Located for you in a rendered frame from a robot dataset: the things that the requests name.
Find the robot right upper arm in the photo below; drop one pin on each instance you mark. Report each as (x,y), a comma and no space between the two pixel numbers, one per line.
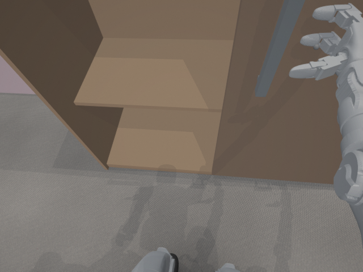
(348,184)

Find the left robot shin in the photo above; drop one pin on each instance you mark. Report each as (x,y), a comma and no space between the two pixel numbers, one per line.
(163,250)

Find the right robot forearm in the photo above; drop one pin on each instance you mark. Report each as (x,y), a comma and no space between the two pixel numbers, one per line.
(350,111)

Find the robot shin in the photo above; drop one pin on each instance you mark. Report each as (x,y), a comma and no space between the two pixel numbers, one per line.
(229,265)
(163,250)

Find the wardrobe door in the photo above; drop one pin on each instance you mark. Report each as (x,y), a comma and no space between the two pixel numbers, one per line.
(292,134)

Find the right robot hand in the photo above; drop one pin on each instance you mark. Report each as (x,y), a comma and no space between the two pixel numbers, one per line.
(350,46)

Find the right robot shin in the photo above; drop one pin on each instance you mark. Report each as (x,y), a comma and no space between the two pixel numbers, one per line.
(229,265)

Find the handle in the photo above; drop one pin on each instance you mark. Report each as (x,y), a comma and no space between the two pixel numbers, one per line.
(286,21)

